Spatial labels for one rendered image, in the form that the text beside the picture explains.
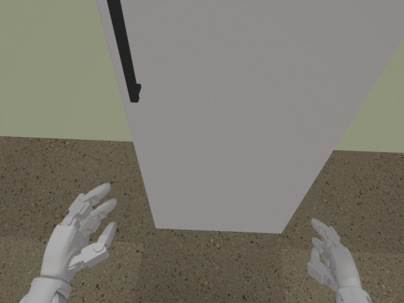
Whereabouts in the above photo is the right robot hand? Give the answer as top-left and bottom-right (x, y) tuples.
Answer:
(307, 218), (362, 292)

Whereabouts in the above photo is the robot left forearm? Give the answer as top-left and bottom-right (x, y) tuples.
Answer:
(19, 276), (72, 303)

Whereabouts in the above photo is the robot right forearm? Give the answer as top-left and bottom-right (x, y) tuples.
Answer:
(335, 286), (372, 303)

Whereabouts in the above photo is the handle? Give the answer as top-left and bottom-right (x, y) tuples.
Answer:
(107, 0), (141, 103)

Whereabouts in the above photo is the left robot hand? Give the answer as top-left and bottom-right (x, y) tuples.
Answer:
(40, 183), (117, 283)

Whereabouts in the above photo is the fridge door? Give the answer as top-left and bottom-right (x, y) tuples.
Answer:
(97, 0), (404, 234)

